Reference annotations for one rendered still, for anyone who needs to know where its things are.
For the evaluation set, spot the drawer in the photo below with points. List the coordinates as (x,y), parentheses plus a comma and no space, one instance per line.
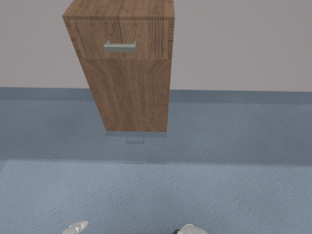
(151,38)

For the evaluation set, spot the handle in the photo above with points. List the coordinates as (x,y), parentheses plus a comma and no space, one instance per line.
(120,47)

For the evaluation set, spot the cabinet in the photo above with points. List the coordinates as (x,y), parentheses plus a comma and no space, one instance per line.
(131,94)

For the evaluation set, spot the robot left hand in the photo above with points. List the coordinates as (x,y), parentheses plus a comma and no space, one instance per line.
(76,227)

